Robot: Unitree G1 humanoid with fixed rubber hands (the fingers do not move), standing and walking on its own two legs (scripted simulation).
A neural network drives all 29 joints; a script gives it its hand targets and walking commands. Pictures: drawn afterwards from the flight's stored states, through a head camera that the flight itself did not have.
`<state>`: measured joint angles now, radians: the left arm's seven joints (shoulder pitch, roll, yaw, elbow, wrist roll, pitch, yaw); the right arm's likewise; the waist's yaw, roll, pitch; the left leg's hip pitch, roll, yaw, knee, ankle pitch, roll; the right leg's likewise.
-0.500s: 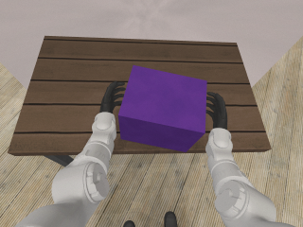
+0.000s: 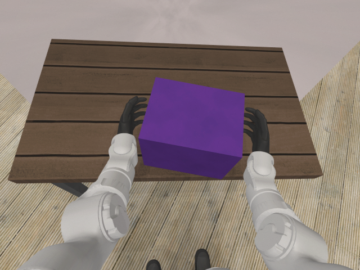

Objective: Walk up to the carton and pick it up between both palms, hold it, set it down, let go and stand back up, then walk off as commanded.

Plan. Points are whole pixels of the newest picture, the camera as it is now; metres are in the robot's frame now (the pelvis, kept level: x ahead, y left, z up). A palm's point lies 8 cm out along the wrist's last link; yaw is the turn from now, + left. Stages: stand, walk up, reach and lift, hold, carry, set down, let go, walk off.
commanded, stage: set down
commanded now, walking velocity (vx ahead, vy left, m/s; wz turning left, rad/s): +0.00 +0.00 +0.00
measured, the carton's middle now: (190, 131) +0.44 -0.03 -0.07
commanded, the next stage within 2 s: none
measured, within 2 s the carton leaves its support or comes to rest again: neither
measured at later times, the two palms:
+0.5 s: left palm (125, 128) +0.43 +0.13 -0.02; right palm (257, 149) +0.37 -0.18 -0.02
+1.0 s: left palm (119, 142) +0.38 +0.14 -0.01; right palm (267, 165) +0.33 -0.19 -0.02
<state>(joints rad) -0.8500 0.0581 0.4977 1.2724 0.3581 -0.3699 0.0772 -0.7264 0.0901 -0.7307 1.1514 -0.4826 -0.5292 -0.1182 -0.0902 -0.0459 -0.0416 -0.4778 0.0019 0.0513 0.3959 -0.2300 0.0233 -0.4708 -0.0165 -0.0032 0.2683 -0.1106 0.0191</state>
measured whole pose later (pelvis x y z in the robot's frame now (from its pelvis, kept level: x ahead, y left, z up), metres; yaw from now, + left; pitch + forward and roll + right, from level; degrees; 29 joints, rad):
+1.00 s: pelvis -0.06 +0.00 -0.03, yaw +0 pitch +21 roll -2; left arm -1.05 0.21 -0.07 1.69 -0.17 -0.50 0.05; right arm -0.94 -0.09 -0.31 1.63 0.08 -0.50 -0.13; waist -0.11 -0.03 -0.19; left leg -0.81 0.02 0.04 0.74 -0.31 0.00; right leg -0.81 -0.01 0.00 0.63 -0.19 0.02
